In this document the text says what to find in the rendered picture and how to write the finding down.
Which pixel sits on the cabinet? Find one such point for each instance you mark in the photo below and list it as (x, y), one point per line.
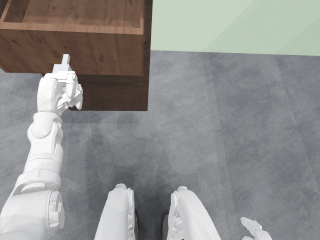
(117, 92)

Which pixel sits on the robot right hand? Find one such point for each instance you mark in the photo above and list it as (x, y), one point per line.
(255, 229)

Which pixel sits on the right robot shin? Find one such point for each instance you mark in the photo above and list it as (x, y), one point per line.
(175, 228)

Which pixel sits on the handle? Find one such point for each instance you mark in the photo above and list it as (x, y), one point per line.
(64, 66)

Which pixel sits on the robot left hand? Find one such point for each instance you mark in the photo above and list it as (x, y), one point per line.
(59, 91)

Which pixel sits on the right robot thigh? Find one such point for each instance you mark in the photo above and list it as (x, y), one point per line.
(196, 222)

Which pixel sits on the left robot forearm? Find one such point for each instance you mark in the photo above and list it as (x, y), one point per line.
(44, 162)

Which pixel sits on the left robot upper arm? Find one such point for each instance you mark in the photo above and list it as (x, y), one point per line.
(33, 216)

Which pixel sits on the drawer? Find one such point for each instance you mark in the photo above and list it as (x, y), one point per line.
(102, 37)

